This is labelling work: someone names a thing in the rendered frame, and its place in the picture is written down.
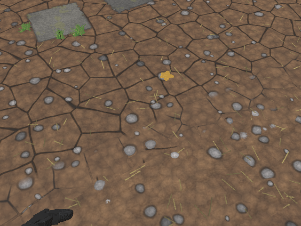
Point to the robot left hand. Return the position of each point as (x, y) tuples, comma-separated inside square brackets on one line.
[(49, 217)]

